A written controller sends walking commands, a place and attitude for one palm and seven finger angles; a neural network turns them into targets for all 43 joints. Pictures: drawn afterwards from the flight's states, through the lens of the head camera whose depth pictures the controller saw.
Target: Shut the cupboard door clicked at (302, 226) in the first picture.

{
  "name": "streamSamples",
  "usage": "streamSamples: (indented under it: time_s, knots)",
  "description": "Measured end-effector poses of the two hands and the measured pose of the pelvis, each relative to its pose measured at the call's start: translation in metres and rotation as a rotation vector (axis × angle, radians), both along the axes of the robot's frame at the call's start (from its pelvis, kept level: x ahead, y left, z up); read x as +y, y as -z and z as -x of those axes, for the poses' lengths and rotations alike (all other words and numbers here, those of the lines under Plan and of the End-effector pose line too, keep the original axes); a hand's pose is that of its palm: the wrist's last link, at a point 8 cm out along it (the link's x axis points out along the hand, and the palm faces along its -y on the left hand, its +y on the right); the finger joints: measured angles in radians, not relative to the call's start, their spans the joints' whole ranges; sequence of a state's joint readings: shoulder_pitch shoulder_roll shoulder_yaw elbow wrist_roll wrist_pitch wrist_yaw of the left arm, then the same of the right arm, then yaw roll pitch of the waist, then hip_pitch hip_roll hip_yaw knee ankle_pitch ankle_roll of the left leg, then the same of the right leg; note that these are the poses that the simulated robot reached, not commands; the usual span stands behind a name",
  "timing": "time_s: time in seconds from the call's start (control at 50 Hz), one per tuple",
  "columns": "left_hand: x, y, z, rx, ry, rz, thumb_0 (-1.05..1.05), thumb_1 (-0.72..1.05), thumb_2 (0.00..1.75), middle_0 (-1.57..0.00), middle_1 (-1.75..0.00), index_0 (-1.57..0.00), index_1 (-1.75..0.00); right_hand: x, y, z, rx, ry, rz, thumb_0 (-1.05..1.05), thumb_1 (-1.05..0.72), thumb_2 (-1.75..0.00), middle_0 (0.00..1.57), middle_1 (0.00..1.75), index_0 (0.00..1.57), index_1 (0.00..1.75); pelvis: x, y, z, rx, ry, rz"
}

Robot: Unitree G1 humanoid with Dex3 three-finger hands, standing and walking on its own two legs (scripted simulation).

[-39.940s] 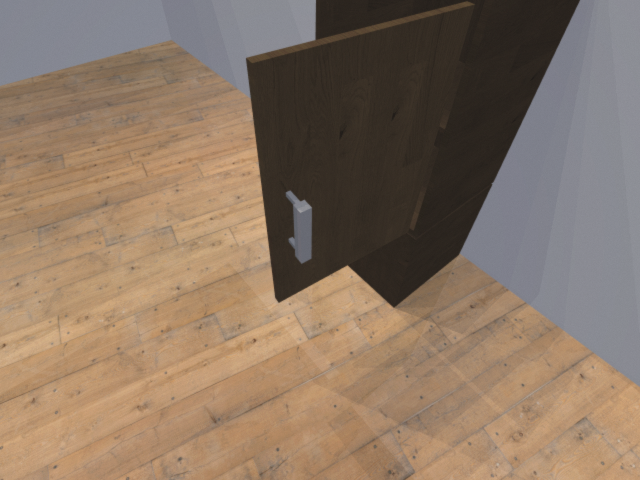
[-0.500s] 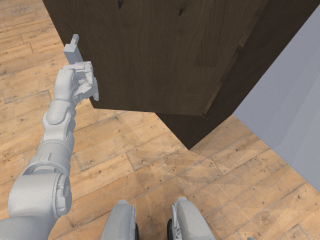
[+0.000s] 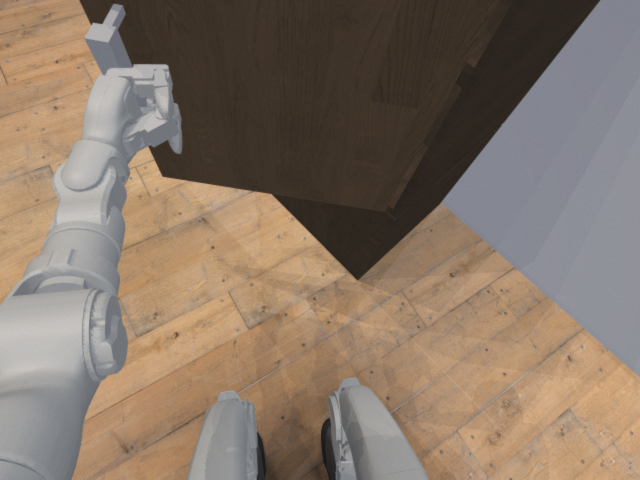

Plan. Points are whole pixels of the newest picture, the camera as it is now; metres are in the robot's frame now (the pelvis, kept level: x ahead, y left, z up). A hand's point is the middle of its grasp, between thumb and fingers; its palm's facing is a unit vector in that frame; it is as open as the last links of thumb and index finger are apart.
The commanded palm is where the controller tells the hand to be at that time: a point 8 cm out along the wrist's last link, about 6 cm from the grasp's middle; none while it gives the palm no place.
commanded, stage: push the door shut along its arc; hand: left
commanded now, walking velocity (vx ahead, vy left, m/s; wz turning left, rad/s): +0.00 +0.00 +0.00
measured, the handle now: (131, 74) +0.60 +0.18 +0.06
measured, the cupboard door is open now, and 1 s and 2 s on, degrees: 39 28 28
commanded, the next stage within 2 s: pull the fist back off the door in 0.70 s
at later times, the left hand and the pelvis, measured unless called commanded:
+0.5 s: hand (214, 86) +0.58 +0.08 +0.07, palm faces -0.33 -0.94 -0.03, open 3.1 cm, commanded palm +0.59 +0.11 +0.07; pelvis +0.00 +0.00 -0.02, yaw -1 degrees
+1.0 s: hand (213, 68) +0.62 +0.08 +0.06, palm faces +0.14 -0.99 +0.01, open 3.2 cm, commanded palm +0.58 +0.09 +0.07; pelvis +0.00 -0.01 -0.02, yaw -2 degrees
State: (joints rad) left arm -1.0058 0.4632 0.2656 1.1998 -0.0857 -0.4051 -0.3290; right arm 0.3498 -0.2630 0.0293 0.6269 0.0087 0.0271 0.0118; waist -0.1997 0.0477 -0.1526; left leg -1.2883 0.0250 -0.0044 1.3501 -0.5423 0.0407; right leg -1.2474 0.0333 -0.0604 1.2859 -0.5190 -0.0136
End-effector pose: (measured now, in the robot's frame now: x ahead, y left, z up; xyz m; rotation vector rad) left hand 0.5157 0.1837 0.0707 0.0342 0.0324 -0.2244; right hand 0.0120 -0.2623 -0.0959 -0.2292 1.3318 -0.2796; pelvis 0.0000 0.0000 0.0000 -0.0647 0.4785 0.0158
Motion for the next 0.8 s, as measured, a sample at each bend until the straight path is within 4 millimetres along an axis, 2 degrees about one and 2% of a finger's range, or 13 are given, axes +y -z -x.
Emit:
streamSamples:
  time_s: [0.2, 0.38, 0.54, 0.8]
  knots:
    - [-0.02, -0.001, -0.026, 0.013, 0.048, 0.002, 0.01, 0.9, 0.9, -1.3, -1.5, -1.3, -1.5, 0.001, 0.003, 0.011, 0.024, 0.015, 0.015, 0.01, -0.9, -0.9, 0.21, 0.3, 0.2, 0.3, 0.001, 0.008, 0.001, 0.029, 0.003, 0.008]
    - [-0.04, -0.003, -0.049, 0.014, 0.093, 0.0, 0.01, 0.9, 0.9, -1.29, -1.5, -1.3, -1.5, 0.003, 0.007, 0.035, 0.076, 0.058, 0.015, 0.01, -0.9, -0.9, 0.21, 0.3, 0.2, 0.3, -0.001, 0.015, 0.0, 0.059, 0.016, 0.01]
    - [-0.047, -0.003, -0.063, 0.031, 0.112, -0.013, 0.01, 0.9, 0.91, -1.29, -1.5, -1.3, -1.5, 0.006, 0.009, 0.053, 0.122, 0.085, 0.008, 0.01, -0.9, -0.9, 0.21, 0.3, 0.2, 0.3, -0.005, 0.018, 0.0, 0.076, 0.021, 0.008]
    - [-0.06, -0.008, -0.083, 0.043, 0.155, -0.012, 0.04, 0.94, 0.94, -1.29, -1.5, -1.3, -1.5, -0.004, 0.008, 0.06, 0.127, 0.082, 0.058, 0.01, -0.9, -0.9, 0.21, 0.3, 0.21, 0.3, -0.011, 0.027, 0.002, 0.106, 0.018, 0.016]
